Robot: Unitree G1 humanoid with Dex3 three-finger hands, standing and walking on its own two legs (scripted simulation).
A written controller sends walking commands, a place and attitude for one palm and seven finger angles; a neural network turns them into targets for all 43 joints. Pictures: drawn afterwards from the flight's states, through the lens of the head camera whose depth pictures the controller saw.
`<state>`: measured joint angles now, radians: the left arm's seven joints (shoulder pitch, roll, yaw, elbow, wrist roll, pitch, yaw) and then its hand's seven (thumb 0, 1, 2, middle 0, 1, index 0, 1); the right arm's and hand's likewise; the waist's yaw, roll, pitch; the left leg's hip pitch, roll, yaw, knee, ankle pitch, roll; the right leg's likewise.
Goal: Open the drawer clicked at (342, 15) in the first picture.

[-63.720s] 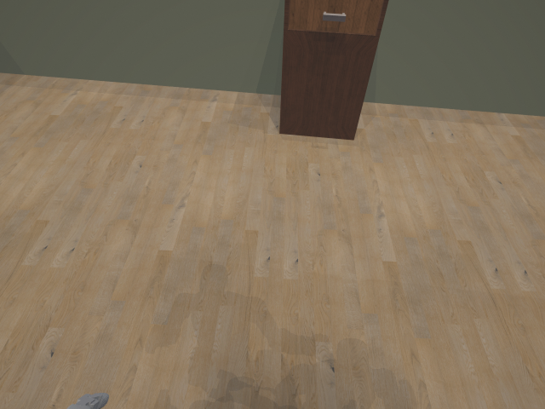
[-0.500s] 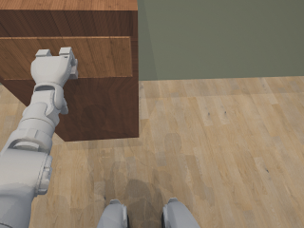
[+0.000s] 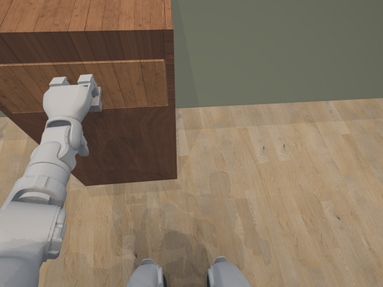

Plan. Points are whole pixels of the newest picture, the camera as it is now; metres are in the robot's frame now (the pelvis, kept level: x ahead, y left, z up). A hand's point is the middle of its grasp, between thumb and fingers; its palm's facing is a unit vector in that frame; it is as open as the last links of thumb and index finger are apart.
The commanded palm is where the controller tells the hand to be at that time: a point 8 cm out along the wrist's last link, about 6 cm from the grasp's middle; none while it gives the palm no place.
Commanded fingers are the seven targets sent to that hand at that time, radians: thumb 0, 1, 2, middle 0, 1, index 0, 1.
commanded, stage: lift the fingers back up to retry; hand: left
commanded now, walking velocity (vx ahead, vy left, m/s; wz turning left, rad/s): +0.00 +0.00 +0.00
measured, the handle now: (79, 98) +0.55 +0.24 +0.00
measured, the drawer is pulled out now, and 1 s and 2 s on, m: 0.00 0.00 0.00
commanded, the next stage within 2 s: re-aim the fingers above the handle in 0.50 s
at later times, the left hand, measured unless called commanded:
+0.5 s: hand (73, 103) +0.48 +0.22 +0.07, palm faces -0.03 -0.02 -1.00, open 13.8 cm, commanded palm +0.46 +0.23 +0.11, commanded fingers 0.00 -0.50 0.30 -0.30 -1.20 -0.30 -1.20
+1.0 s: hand (79, 98) +0.50 +0.21 +0.06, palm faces -0.03 -0.02 -1.00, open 13.8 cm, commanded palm +0.47 +0.22 +0.11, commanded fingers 0.00 -0.50 0.30 -0.30 -1.20 -0.30 -1.20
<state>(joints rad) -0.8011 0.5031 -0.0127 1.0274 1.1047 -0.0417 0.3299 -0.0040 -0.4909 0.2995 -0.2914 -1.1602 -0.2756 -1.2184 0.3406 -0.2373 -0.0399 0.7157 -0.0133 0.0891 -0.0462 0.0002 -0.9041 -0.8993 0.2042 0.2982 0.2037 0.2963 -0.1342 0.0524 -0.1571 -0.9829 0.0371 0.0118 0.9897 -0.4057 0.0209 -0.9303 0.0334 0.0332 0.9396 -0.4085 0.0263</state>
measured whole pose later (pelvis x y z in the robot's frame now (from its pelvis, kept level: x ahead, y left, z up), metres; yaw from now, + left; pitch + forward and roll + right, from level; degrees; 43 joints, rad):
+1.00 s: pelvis +0.03 -0.01 +0.03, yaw +0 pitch +19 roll -1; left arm -0.74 0.47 -0.01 0.97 1.10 -0.07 0.30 0.00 -0.49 0.30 -0.32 -1.20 -0.32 -1.20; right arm 0.34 -0.25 -0.07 0.72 -0.01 0.10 -0.03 0.00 -0.91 -0.90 0.20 0.30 0.20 0.30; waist -0.10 0.05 -0.15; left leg -0.77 0.04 0.02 0.83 -0.39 0.00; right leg -0.73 0.03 0.04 0.80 -0.40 0.01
